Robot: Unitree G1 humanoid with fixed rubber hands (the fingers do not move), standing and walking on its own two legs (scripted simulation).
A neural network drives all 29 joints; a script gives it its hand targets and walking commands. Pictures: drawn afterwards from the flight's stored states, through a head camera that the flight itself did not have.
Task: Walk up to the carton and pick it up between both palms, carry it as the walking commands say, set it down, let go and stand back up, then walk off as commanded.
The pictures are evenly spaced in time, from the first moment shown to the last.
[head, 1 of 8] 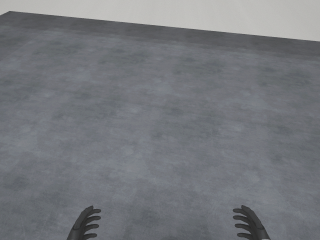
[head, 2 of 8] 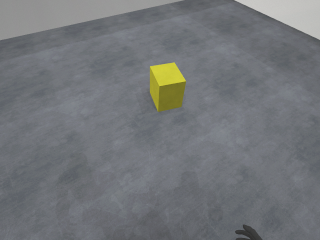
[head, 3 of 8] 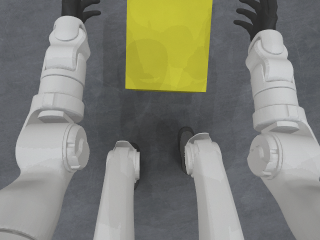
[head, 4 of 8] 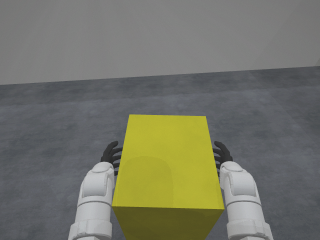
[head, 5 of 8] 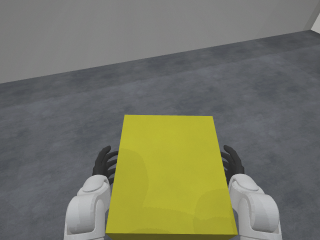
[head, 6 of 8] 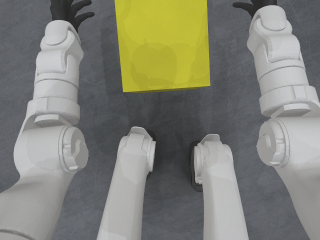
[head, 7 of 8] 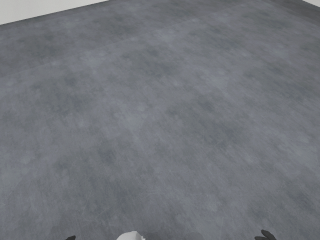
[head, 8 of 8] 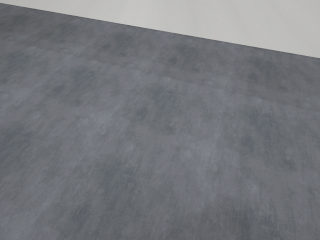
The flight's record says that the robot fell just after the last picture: no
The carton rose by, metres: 0.64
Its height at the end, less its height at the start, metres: +0.00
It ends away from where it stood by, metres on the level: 0.85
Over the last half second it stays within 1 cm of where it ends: yes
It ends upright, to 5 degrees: yes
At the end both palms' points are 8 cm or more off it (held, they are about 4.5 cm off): yes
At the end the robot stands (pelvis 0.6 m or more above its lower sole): yes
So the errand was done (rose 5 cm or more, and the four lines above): yes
